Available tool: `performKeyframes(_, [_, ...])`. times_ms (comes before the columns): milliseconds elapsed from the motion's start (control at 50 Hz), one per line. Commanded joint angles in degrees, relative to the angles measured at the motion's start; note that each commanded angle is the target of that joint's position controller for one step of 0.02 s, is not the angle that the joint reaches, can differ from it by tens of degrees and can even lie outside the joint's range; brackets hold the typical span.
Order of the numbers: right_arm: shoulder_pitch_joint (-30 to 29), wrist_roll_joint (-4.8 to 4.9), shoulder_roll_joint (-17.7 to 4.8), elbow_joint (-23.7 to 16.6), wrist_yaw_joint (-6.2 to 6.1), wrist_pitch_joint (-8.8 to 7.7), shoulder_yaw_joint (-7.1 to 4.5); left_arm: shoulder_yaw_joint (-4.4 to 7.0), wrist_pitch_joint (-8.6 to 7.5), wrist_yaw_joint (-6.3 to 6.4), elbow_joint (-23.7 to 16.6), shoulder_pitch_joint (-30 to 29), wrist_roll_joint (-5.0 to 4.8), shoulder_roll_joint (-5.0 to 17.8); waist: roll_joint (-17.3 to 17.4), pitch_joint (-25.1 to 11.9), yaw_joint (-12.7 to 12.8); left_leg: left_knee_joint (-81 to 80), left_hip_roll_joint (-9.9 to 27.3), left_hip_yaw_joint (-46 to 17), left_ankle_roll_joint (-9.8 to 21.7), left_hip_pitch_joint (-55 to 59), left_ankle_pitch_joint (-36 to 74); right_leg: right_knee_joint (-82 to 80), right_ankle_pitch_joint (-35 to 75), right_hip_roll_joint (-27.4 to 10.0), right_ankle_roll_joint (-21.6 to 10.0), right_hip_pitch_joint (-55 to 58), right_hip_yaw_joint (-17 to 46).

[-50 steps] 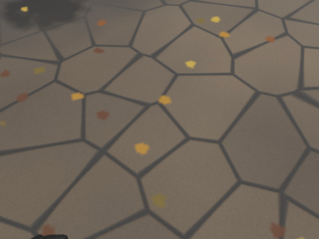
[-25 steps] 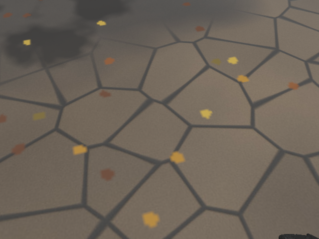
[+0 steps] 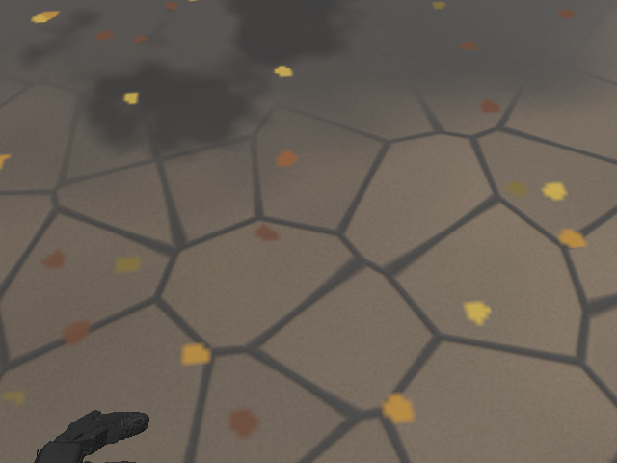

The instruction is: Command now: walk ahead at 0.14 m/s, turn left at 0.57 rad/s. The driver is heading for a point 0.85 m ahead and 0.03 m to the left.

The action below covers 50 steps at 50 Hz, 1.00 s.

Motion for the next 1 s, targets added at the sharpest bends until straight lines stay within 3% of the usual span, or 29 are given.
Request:
performKeyframes(20, [3.9,0.67,-10.0,-3.8,-0.29,1.07,-2.21,2.17,1.99,0.93,-3.2,6.7,-0.67,6.3,-6.3,-14.3,4.7,20.5,6.4,3.7,-4.7,-20.6,1.5,-5.7,16.1,-23.3,-12.9,30.7,22.4])
performKeyframes(40, [1.4,0.47,-9.5,-4.4,-0.69,2.21,-2.43,1.7,2.73,1.04,-3.3,4.4,-0.41,5.7,-5.5,-10.2,4.3,19.5,7.7,4.5,-5.3,-19.9,3.9,-7.6,11.8,-20.4,-11.7,24.3,18.0])
performKeyframes(80, [1.3,0.37,-6.2,-5.3,-0.73,3.28,-1.82,2.1,3.33,1.24,-2.5,2.1,0.25,7.1,-8.5,-5.3,2.7,14.3,8.6,7.5,-5.5,-14.6,7.3,-11.7,8.6,-16.0,-10.8,13.9,10.0])
performKeyframes(120, [1.4,0.07,-3.8,-5.8,-0.73,3.1,-1.27,2.51,3.33,1.38,-1.5,2.4,0.32,7.5,-9.8,-6.0,2.8,9.4,8.9,9.3,-5.5,-12.7,8.4,-12.8,11.6,-16.0,-12.2,13.9,6.6])
performKeyframes(200, [-2.2,-0.35,-3.6,-7.5,0.08,2.84,-0.83,3.36,3.85,1.65,-0.5,1.6,-0.43,9.2,-8.8,-8.8,3.7,-0.2,11.5,9.9,-4.5,-9.0,13.3,-13.5,11.4,-19.0,-13.7,15.6,3.4])
performKeyframes(300, [-4.5,-0.25,-5.0,-9.0,1.52,3.16,-1.19,4.2,4.68,1.03,1.0,1.7,-1.41,11.4,-9.7,-7.3,4.2,-11.1,11.3,12.6,-1.7,-3.6,15.0,-12.8,4.5,-20.5,-12.0,15.7,0.5])
performKeyframes(340, [-2.1,-0.13,-4.9,-8.1,2.08,3.12,-1.57,4.56,4.96,0.76,1.7,1.7,-2.67,12.2,-8.6,-7.6,2.5,-19.8,9.8,15.0,1.0,2.4,18.3,-11.5,-9.0,-20.0,-9.3,13.4,-1.0])
performKeyframes(360, [0.4,-0.15,-5.5,-6.6,2.08,3.08,-2.13,4.33,5.05,0.7,2.4,2.5,-3.01,11.0,-7.5,-7.5,1.7,-22.7,8.2,15.8,2.7,7.6,17.8,-9.1,-17.4,-18.4,-7.1,9.3,-2.5])
performKeyframes(380, [5.1,0.18,-6.8,-4.8,1.82,2.95,-2.95,3.67,5.12,0.49,2.9,3.0,-2.77,8.2,-3.0,-6.7,0.2,-27.5,9.1,12.0,5.3,13.8,14.3,-1.0,-25.2,-15.3,-3.6,2.8,-6.3])
performKeyframes(400, [9.0,0.18,-11.1,-4.6,0.94,2.57,-3.76,2.01,4.97,-0.32,1.6,2.0,-0.99,2.9,12.8,-4.8,-0.1,-35.5,23.2,-9.7,11.5,19.9,8.7,21.5,-32.4,-7.5,2.2,-12.0,-13.2])
performKeyframes(420, [7.1,-1.48,-15.7,-6.7,1.59,0.75,-4.12,3.17,3.73,-0.25,-1.5,-2.8,-1.49,6.2,15.1,-1.9,-1.4,-44.5,29.5,-28.7,19.8,14.2,-5.0,28.9,-31.4,-2.2,2.0,-23.1,-3.2])
performKeyframes(440, [3.5,-2.13,-11.6,-7.1,1.68,-0.91,-2.99,4.29,2.74,-0.38,-1.4,-4.5,-2.71,10.1,9.8,1.1,-0.5,-47.3,28.1,-24.6,17.7,12.8,-8.5,30.9,-24.2,-5.5,0.6,-23.5,0.7])
performKeyframes(460, [0.8,-1.7,-9.2,-6.7,1.38,-1.94,-2.14,4.72,2.21,-0.55,-0.2,-1.9,-2.92,10.8,9.8,1.9,1.8,-47.1,26.2,-19.8,15.0,12.7,-5.0,29.5,-17.3,-6.5,0.0,-23.3,0.7])
performKeyframes(480, [-0.8,-1.27,-7.2,-6.7,1.14,-2.41,-1.44,4.66,2.08,-0.49,2.2,0.6,-2.15,10.0,8.4,0.5,2.7,-46.2,24.1,-15.0,12.8,14.0,0.2,28.5,-13.1,-7.6,0.6,-21.5,0.6])
performKeyframes(500, [-1.5,-1.13,-6.7,-6.3,0.92,-2.62,-1.05,4.6,1.95,-0.65,3.3,1.7,-1.48,9.6,8.3,0.4,3.0,-46.4,22.4,-10.7,11.5,14.1,5.1,27.5,-8.7,-7.8,1.4,-20.1,0.0])
performKeyframes(520, [-0.9,-1.49,-6.2,-6.0,0.74,-3.02,-0.72,4.49,1.85,-0.97,4.2,2.2,-1.66,8.9,7.8,-0.2,3.1,-47.0,21.2,-7.5,10.6,13.8,9.4,27.6,-5.0,-7.7,1.8,-18.2,-0.7])
performKeyframes(580, [1.9,-1.77,-6.1,-4.5,0.48,-4.04,-0.78,3.93,1.78,-1.45,5.2,2.0,-2.3,7.3,5.1,-0.4,2.1,-48.0,20.7,-0.9,9.9,16.7,18.8,24.3,2.1,-7.6,2.9,-18.4,-0.8])
performKeyframes(680, [3.3,-1.9,-6.9,-2.0,0.56,-4.52,-1.28,3.11,1.93,-2.07,4.6,0.1,-2.86,5.9,4.9,2.9,0.3,-49.7,21.6,6.5,9.8,17.3,23.2,15.8,6.6,-6.5,3.9,-18.0,0.7])
performKeyframes(820, [5.4,-0.7,-7.2,1.6,0.68,-3.93,-1.93,1.29,0.93,-4.29,0.8,-5.3,-2.72,3.8,3.2,6.6,-2.1,-47.2,24.1,13.9,9.4,22.4,34.4,5.8,3.4,-5.9,0.2,-17.0,-3.5])
performKeyframes(840, [5.2,-0.45,-7.5,1.9,0.6,-3.72,-2.08,1.24,0.75,-4.65,0.2,-5.4,-2.72,4.0,3.6,6.2,-1.7,-45.5,24.3,14.8,8.9,23.1,39.4,4.8,1.4,-5.3,-0.8,-15.5,-4.6])
performKeyframes(880, [4.0,-0.33,-9.0,1.8,0.18,-3.3,-2.44,2.0,0.65,-4.87,-0.2,-2.5,-2.67,5.8,5.6,2.1,0.9,-38.1,23.9,17.1,7.5,24.0,63.2,4.5,-3.0,-2.0,-3.4,-7.5,-8.1])
performKeyframes(900, [3.4,-0.37,-9.7,1.6,-0.16,-2.9,-2.56,3.04,0.81,-4.64,0.8,3.0,-2.69,7.7,6.4,-2.2,4.1,-30.2,23.1,18.8,6.4,23.7,75.2,4.8,-4.2,0.6,-4.8,0.3,-9.7])
performKeyframes(920, [3.0,-0.26,-9.6,1.4,-0.49,-2.65,-2.34,4.66,0.98,-4.02,2.8,11.8,-2.88,10.6,5.0,-7.8,9.0,-18.4,20.9,21.0,4.4,19.0,78.4,2.4,-1.5,2.9,-6.9,13.9,-9.8])
performKeyframes(940, [3.6,-1.13,-8.5,0.5,-0.7,-3.23,-1.61,6.19,1.6,-2.88,4.4,21.2,-3.17,14.4,0.6,-13.7,13.1,-2.4,19.1,20.4,2.0,4.6,63.2,2.5,-2.5,-3.2,-10.2,32.7,1.0])
performKeyframes(960, [10.0,-2.71,0.7,-2.2,0.69,-4.99,1.39,6.92,1.47,-2.42,4.3,22.6,-3.52,19.9,-16.3,-21.0,6.8,19.7,6.5,16.2,-2.2,-20.5,5.5,-2.4,-14.6,-20.6,-22.5,52.3,36.1])
performKeyframes(980, [3.3,-0.51,-4.0,-1.8,1.43,-7.26,0.68,5.46,1.23,-2.19,3.9,24.5,-3.12,14.4,-9.4,-25.3,11.9,25.8,6.1,4.6,-1.2,-26.0,2.3,-10.8,-20.0,-21.7,-22.3,54.0,45.0])
performKeyframes(1000, [-2.9,1.6,-6.8,-4.1,1.9,-8.46,-0.06,4.88,0.98,-1.99,4.0,21.7,-2.62,12.5,-7.7,-15.9,12.3,25.0,9.1,4.8,0.1,-30.3,7.2,-12.2,-15.8,-20.1,-19.1,47.7,35.7])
